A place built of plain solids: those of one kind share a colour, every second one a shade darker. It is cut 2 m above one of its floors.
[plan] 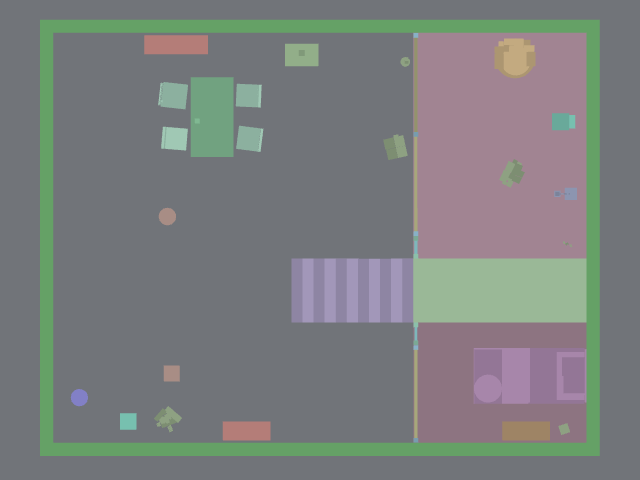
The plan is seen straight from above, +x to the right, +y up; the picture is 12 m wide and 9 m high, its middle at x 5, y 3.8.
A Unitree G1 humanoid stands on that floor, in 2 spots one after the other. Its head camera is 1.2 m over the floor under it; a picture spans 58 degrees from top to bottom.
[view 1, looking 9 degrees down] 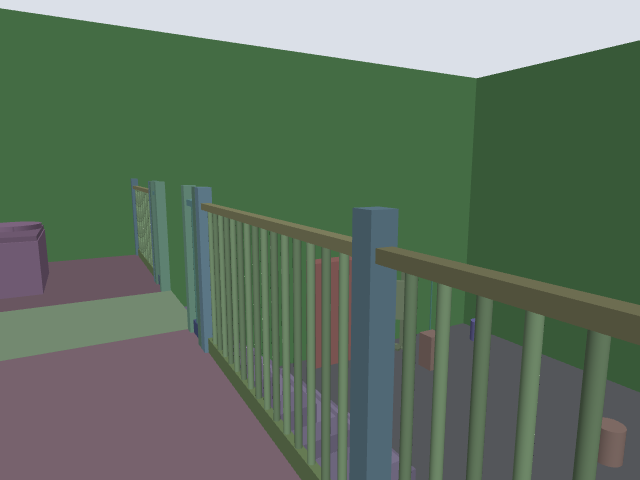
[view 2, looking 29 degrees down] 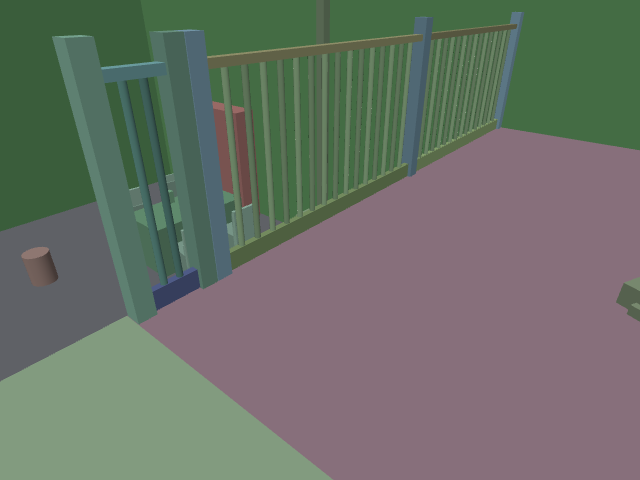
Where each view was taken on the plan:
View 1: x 7.50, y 6.73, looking -119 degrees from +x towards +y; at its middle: gal_guard_rail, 1.40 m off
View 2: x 8.35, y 2.85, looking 130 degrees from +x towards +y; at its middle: upper_floor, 2.48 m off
